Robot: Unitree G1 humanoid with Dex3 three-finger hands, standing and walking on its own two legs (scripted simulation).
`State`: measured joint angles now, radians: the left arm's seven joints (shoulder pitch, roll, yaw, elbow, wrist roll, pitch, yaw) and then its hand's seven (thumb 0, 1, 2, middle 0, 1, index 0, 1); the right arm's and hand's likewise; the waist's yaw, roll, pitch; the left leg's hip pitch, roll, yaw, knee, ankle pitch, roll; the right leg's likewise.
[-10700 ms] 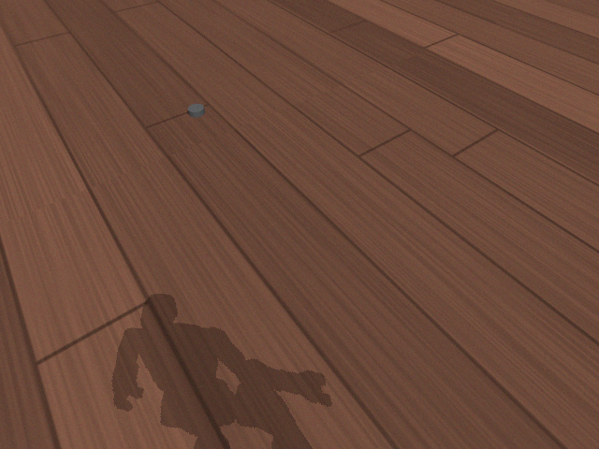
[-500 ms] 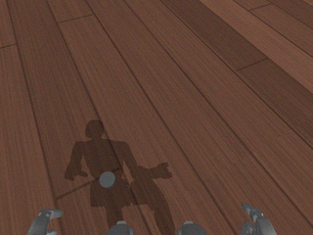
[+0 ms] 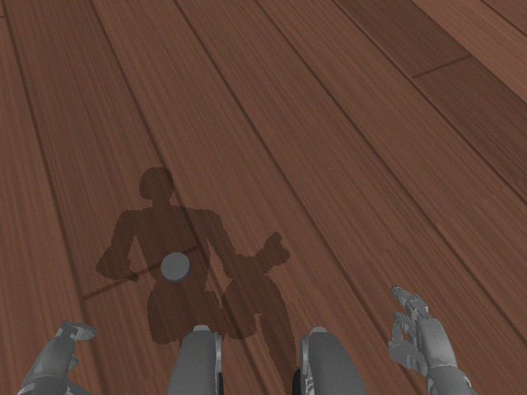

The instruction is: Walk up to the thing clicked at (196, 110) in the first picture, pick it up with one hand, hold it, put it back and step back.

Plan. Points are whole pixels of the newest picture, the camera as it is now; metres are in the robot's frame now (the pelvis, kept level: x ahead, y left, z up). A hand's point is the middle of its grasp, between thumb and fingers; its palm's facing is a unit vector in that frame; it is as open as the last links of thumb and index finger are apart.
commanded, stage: rise first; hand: left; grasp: from above
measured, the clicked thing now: (176, 267) +0.47 +0.26 -0.62
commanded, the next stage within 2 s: none
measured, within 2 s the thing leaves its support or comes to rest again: neither
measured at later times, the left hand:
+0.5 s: hand (125, 305) +0.30 +0.30 -0.34, palm faces -0.47 -0.28 -0.84, open 14.1 cm
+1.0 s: hand (138, 282) +0.38 +0.31 -0.44, palm faces -0.45 -0.02 -0.89, open 14.2 cm
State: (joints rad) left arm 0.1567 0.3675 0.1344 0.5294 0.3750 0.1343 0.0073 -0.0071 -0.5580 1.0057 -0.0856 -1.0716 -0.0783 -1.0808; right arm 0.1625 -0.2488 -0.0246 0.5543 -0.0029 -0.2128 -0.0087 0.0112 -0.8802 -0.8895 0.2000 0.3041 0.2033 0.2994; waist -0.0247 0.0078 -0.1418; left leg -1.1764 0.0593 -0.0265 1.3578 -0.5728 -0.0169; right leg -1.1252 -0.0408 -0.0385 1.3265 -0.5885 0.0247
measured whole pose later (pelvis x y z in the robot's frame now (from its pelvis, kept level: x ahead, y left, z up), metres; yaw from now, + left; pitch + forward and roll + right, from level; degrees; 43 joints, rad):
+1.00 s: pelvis -0.07 +0.01 -0.29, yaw -6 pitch +32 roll -8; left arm -0.81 0.80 0.17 1.30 1.28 -0.34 0.32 0.00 -0.54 1.03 -0.08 -1.01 -0.07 -1.02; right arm 0.13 -0.28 0.00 0.77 -0.13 -0.02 0.11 0.01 -0.90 -0.90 0.20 0.30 0.20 0.30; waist -0.15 -0.02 -0.05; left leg -2.26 0.05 -0.14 2.34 -0.65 -0.01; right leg -2.16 -0.01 -0.05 2.27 -0.67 0.04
